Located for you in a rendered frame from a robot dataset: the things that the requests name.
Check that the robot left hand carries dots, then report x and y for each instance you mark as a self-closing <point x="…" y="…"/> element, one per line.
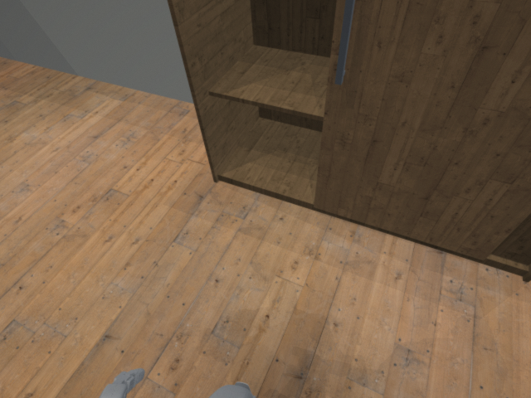
<point x="123" y="384"/>

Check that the handle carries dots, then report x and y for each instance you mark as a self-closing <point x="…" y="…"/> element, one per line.
<point x="345" y="34"/>

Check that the wardrobe door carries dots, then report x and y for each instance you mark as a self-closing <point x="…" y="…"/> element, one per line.
<point x="517" y="246"/>
<point x="429" y="135"/>

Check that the robot left shin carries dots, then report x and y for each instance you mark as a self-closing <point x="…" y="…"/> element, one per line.
<point x="243" y="385"/>

